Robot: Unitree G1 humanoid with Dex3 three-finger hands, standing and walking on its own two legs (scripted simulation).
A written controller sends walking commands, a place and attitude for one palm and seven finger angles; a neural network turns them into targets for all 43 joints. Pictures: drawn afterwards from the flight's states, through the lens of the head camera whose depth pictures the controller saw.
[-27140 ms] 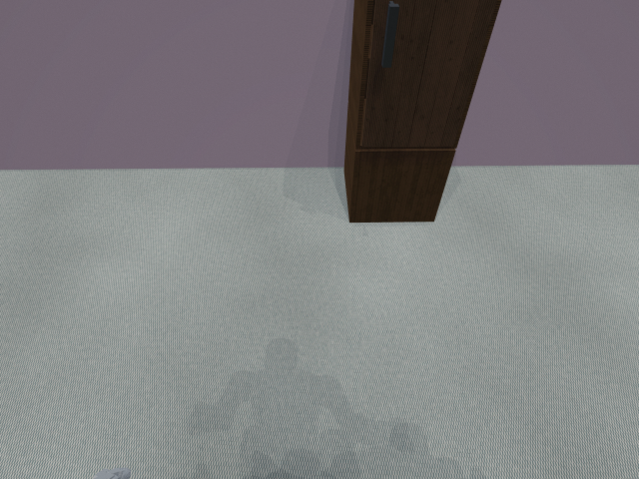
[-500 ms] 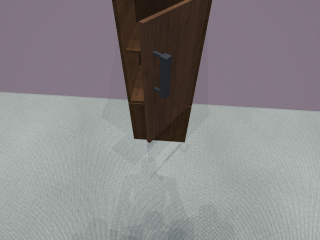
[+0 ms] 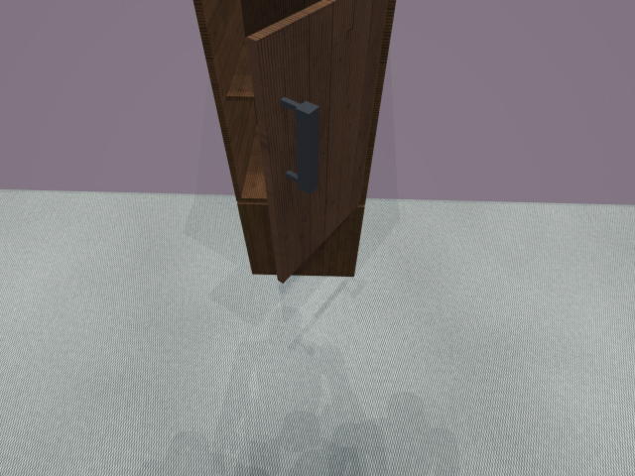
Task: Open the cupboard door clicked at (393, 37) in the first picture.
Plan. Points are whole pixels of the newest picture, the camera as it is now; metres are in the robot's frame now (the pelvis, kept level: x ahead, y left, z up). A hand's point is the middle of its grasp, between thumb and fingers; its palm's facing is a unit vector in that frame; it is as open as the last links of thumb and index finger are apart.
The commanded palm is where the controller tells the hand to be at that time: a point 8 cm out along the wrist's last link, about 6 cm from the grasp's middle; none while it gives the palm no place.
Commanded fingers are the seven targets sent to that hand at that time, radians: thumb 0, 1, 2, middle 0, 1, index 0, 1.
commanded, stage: walk to a spot facing it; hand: left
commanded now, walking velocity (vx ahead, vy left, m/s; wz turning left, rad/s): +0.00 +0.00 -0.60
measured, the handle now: (298, 146) +0.61 +0.08 +0.06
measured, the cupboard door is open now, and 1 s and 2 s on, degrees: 54 54 54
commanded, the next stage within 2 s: none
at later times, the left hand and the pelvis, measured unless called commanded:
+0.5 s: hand out of the picture +0.08 +0.16 -0.16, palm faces -0.19 -0.94 -0.29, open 7.4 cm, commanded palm none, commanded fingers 0.00 0.90 0.90 -0.20 -0.30 -0.20 -0.30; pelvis -0.01 -0.03 +0.00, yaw -16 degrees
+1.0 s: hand (248, 425) +0.22 +0.12 -0.16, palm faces -0.54 -0.81 -0.24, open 7.4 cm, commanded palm none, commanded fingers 0.00 0.90 0.90 -0.20 -0.30 -0.20 -0.30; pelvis +0.01 +0.00 +0.00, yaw -35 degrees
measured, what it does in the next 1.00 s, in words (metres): steps on the spot, turning right: left foot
